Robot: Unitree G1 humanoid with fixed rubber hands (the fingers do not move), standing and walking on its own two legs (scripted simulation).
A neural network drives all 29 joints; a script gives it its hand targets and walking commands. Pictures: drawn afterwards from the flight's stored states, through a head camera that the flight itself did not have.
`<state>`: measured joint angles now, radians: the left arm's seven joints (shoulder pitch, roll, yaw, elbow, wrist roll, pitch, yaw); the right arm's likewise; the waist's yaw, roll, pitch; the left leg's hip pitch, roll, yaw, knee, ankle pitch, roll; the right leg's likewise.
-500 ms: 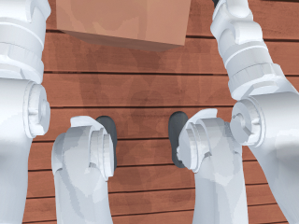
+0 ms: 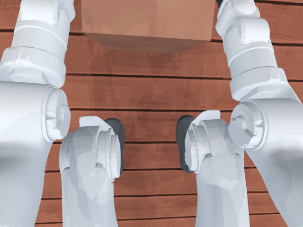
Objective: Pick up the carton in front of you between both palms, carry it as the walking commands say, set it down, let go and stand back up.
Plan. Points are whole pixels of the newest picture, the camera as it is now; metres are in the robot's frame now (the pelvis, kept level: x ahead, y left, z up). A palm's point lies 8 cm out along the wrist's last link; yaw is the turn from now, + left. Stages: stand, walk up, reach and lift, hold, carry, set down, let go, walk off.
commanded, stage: reach and lift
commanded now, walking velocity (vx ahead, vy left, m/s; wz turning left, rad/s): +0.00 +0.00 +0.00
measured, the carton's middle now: out of the picture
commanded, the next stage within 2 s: none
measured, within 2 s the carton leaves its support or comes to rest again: neither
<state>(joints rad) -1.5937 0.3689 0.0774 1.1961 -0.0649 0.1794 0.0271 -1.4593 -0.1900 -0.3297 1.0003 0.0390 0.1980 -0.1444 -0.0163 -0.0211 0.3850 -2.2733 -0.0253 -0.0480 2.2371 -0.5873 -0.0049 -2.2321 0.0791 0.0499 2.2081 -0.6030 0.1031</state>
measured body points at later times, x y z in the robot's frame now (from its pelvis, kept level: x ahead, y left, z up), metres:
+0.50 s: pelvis -0.02 -0.01 +0.10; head +0.26 +0.03 +0.45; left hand +0.51 +0.18 +0.02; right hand +0.51 -0.12 +0.03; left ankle +0.10 +0.12 -0.33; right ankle +0.11 -0.14 -0.33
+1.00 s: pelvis +0.03 -0.01 +0.22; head +0.22 +0.02 +0.63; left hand +0.47 +0.17 +0.16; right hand +0.49 -0.13 +0.18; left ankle +0.10 +0.12 -0.33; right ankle +0.11 -0.14 -0.33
